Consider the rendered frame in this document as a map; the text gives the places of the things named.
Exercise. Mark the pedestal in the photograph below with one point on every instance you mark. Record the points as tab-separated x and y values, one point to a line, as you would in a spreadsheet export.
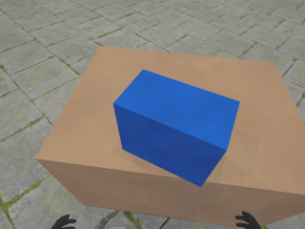
262	172

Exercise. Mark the right robot hand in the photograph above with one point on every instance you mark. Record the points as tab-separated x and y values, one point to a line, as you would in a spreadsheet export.
253	224

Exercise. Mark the left robot hand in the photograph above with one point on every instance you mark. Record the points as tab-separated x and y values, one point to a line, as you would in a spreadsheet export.
64	220

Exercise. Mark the carton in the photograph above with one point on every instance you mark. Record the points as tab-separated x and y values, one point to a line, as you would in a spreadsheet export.
178	127

